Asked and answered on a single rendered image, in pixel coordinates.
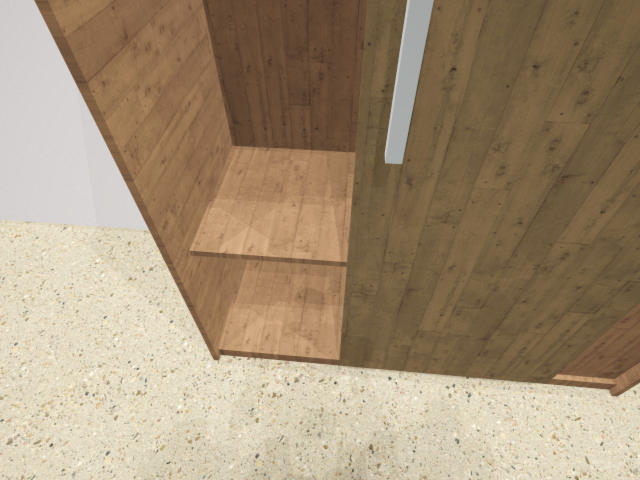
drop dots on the handle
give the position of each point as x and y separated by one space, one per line
415 29

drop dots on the wardrobe door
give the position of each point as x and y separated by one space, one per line
508 240
613 353

